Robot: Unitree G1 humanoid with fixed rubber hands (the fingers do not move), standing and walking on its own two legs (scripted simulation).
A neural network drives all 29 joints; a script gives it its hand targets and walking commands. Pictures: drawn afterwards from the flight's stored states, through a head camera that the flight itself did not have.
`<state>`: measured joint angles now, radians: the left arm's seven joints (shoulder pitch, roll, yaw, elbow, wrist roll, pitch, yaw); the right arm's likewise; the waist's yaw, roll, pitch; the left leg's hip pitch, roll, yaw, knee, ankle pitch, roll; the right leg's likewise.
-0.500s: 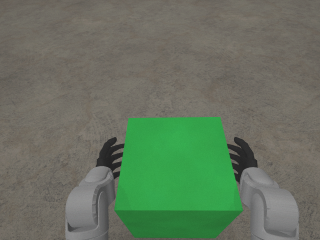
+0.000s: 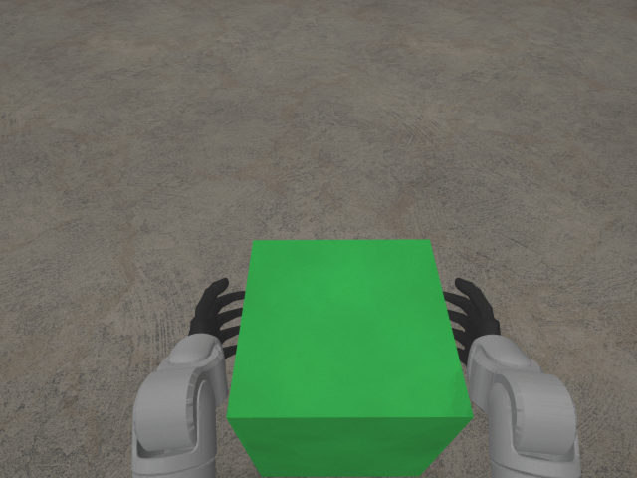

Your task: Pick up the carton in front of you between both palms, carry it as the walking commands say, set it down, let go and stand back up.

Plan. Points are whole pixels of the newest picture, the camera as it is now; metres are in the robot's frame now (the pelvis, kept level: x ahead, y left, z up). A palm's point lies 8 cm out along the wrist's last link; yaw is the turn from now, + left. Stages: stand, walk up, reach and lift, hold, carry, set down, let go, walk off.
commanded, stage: carry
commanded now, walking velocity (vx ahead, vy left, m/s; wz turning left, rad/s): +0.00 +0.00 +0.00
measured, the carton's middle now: (340, 364) +0.26 +0.00 +0.00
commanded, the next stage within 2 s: hold in 1.58 s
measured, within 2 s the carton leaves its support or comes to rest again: neither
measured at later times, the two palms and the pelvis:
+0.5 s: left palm (240, 326) +0.29 +0.13 +0.03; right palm (477, 331) +0.29 -0.17 +0.03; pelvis +0.02 -0.02 -0.01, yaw +0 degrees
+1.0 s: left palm (241, 340) +0.27 +0.12 +0.03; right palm (487, 345) +0.27 -0.18 +0.03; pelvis -0.01 -0.02 +0.00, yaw +0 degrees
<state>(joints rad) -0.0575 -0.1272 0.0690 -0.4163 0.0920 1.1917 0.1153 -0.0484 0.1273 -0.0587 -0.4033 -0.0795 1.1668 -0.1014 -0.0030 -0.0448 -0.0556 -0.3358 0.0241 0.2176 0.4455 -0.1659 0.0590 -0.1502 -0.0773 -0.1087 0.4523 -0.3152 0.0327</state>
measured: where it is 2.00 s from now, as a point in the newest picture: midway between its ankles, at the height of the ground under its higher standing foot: outside the picture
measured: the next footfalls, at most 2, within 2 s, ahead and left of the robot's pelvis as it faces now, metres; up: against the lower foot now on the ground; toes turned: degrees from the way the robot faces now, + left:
none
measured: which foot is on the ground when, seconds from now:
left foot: down 0.00-1.00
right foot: down 0.00-1.00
